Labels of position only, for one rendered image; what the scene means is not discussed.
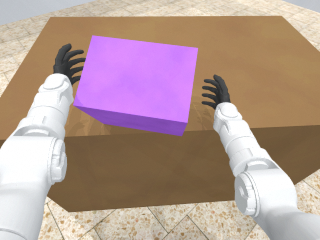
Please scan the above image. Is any left robot hand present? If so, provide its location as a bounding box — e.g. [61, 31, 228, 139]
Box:
[53, 43, 86, 86]

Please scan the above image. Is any right robot hand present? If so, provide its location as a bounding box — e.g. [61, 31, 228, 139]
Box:
[201, 74, 231, 110]

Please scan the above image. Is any carton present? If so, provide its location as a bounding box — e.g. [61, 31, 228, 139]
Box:
[73, 35, 198, 136]

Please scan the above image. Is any robot left upper arm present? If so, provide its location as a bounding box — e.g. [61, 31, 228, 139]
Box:
[0, 136, 67, 240]

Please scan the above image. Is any robot right upper arm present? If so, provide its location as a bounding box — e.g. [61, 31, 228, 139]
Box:
[234, 168, 320, 240]

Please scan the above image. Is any pedestal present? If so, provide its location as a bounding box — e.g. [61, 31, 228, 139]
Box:
[0, 16, 320, 213]

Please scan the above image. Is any robot right forearm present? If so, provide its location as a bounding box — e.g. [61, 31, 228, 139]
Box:
[213, 102, 298, 204]

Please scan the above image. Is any robot left forearm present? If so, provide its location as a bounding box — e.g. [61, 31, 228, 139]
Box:
[0, 73, 74, 158]

